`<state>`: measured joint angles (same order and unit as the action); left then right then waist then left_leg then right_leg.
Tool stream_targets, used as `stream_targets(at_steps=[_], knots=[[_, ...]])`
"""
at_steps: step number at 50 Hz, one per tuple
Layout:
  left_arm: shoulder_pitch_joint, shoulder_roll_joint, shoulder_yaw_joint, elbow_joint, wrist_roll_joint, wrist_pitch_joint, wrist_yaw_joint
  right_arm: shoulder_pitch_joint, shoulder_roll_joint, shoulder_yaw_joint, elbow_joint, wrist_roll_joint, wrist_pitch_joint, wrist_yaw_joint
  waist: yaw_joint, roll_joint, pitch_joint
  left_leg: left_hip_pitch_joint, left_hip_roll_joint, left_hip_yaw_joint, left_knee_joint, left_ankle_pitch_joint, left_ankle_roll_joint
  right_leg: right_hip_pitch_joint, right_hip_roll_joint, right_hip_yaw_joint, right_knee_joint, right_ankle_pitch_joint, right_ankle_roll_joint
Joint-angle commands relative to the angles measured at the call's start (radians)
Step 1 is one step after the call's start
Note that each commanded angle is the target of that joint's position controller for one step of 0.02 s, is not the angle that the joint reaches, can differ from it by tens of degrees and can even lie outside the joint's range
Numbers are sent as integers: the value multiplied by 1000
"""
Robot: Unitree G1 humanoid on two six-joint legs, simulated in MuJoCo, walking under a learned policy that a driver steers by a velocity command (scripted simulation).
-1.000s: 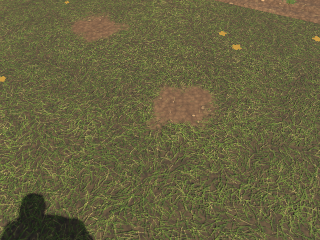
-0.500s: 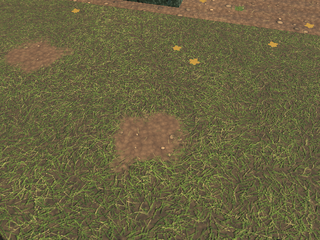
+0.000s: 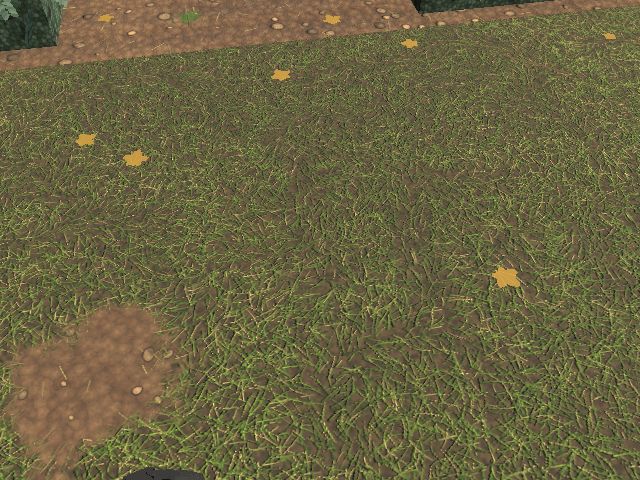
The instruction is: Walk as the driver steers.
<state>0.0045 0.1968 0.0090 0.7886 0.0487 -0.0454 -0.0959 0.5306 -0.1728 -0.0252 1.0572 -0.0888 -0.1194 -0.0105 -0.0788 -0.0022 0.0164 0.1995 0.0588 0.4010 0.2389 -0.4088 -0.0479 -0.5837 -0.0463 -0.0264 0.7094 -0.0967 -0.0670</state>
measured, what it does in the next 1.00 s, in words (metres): goes down: right foot, then left foot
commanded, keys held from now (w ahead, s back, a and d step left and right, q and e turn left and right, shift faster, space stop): w+e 0.32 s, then w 0.10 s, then w+q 0.58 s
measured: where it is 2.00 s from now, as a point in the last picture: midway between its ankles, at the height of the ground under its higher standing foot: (318, 304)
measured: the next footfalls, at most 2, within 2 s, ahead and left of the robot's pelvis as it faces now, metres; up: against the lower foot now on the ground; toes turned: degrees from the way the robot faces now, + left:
right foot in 0.06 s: +0.18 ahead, -0.13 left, +0.00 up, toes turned -5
left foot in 0.42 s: +0.36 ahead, +0.05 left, +0.00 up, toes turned -17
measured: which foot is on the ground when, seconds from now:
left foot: down 0.00-0.08, up 0.10-0.40, down 0.42-0.74, up 0.76-1.00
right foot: up 0.00-0.04, down 0.06-0.44, up 0.46-0.70, down 0.72-1.00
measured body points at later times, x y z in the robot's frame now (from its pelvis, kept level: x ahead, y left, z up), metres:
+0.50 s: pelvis +0.27 -0.05 -0.02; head +0.28 -0.05 +0.43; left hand +0.35 +0.19 -0.16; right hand +0.32 -0.31 -0.14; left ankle +0.32 +0.06 -0.73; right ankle +0.16 -0.13 -0.66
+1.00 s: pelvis +0.49 -0.13 -0.05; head +0.49 -0.13 +0.40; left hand +0.45 +0.07 -0.20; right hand +0.63 -0.38 -0.17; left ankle +0.67 -0.02 -0.74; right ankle +0.37 -0.23 -0.73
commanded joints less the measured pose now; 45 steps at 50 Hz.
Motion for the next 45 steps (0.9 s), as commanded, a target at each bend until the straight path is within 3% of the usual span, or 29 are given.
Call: stream_targets(at_steps=[1,3,4,5,6,7,9,11,17,18,20,22,23,24,25,26,28,31,33,34,35,36,37,38,39,40,42,43,45], knots=[[-35,85,34,-55,0,-13,18,80,-230,-63,1,5,20,-8,64,146,94,69,300,-69,96,1297,197,-18,70,-68,-65,-154,-4],[148,148,72,7,-20,-39,47,40,-245,-69,-10,-10,36,2,148,144,12,-122,258,-36,340,1352,167,357,152,-96,-140,30,-54],[368,206,107,75,-12,-46,80,17,-184,-46,-28,-46,26,26,214,84,-149,-471,216,-59,616,1105,98,807,116,18,13,214,-159],[629,269,112,174,16,-43,99,-9,-64,2,-94,-51,11,75,254,-120,-348,-821,42,-136,881,3,19,1220,-127,456,-160,327,-343],[779,258,121,240,39,-51,92,-238,-112,-14,-153,29,10,113,364,-2,-255,-1028,-50,-346,1054,-197,42,1226,-211,636,-329,280,-319],[634,267,135,231,26,-81,87,-363,-106,-11,-197,44,-2,106,324,27,-43,-1112,21,-451,1033,-136,69,1007,-212,564,-377,192,-273],[388,89,75,197,-31,-100,64,-293,-161,-36,-203,2,10,43,156,-53,-8,-869,78,-486,978,-34,93,629,-139,448,-433,104,-275],[315,21,40,174,-30,-103,36,-248,-53,-10,-204,-5,36,17,66,-46,51,-710,74,-479,910,-17,95,347,-132,420,-512,107,-276],[380,179,74,157,24,-85,-3,-426,-46,17,-284,33,33,23,95,-89,57,-380,-65,-346,485,377,15,13,19,261,-493,36,-182],[339,172,72,137,67,-83,-1,-300,-58,16,-244,12,16,32,43,-71,29,-235,-62,-370,668,579,18,-96,17,245,-367,76,-149],[226,168,73,68,59,-95,7,-43,-164,-29,-185,-5,2,28,-97,-22,2,-62,-88,-320,702,385,5,-178,52,273,-161,264,-140],[150,170,83,18,14,-121,-13,289,-236,-58,-92,3,-18,15,-235,125,-28,70,-73,-377,420,225,109,-167,156,255,327,220,-120],[464,1,50,112,17,-123,-26,132,-295,-42,-124,29,-13,40,-12,222,-140,63,281,-874,284,749,466,-175,229,185,685,-435,-36],[522,-25,45,110,10,-115,8,65,-233,-24,-156,7,-23,60,40,94,-103,-21,367,-1081,235,895,594,-284,198,236,857,-539,-12],[475,26,51,63,11,-87,31,-68,-238,-38,-160,29,-31,69,64,169,40,-183,422,-1251,128,401,588,-439,99,244,931,-457,13],[332,95,52,20,46,-63,55,-189,-116,-1,-197,56,-31,67,42,28,35,-277,381,-1188,122,126,535,-475,37,240,904,-385,29],[270,20,9,-7,82,-36,81,-340,-27,31,-222,27,-22,37,89,-16,15,-506,222,-962,121,151,453,-286,-39,227,634,-270,84],[216,11,-14,-46,24,-44,58,-225,-112,9,-138,60,-32,16,81,44,11,-726,48,-673,119,177,317,73,-40,58,252,-340,161],[246,22,-25,-37,4,-33,23,-197,-232,-26,-114,36,-24,59,94,56,33,-955,-20,-571,170,19,291,372,36,-77,195,-222,165],[364,51,-19,3,17,-33,17,-228,-236,-30,-140,-4,-22,76,123,70,22,-1031,-12,-592,250,60,286,504,30,-47,287,20,141],[542,113,15,37,38,-38,20,-304,-250,-33,-192,1,-28,84,224,33,-14,-1102,-43,-557,409,161,291,650,87,-129,360,1,121],[741,179,49,63,52,-51,36,-430,-237,-34,-264,11,-45,86,369,-81,-81,-1193,-79,-559,667,296,279,849,109,-113,253,-110,75],[833,265,68,82,53,-69,65,-388,-118,-17,-266,28,-70,113,369,-196,-134,-1250,-157,-551,974,51,214,974,-73,189,44,106,-99],[729,292,51,39,38,-75,51,-148,-12,3,-229,59,-72,117,194,-215,-211,-1220,-172,-574,1186,-196,179,887,-348,588,-140,509,-356],[623,243,48,42,35,-76,34,-165,-66,-15,-234,56,-52,88,179,-117,-36,-1357,-137,-632,1299,-106,150,688,-416,748,-239,116,-417],[526,135,18,47,5,-76,36,-209,-88,-17,-234,29,-20,53,139,-60,20,-1396,-52,-631,1286,25,141,539,-400,708,-272,-248,-370],[295,-48,-36,-7,12,-70,56,-141,-48,8,-190,-37,26,23,37,-15,12,-1223,38,-626,1137,224,109,304,-323,514,-232,-274,-264],[236,-67,-47,-26,22,-76,82,-158,2,31,-193,-65,32,40,26,-17,19,-1103,47,-581,1000,371,106,204,-225,340,-200,-228,-205],[250,-44,-52,-21,37,-98,136,-193,-32,18,-186,-32,20,79,61,-19,-14,-897,38,-483,713,748,92,96,-140,97,-145,-246,-127]])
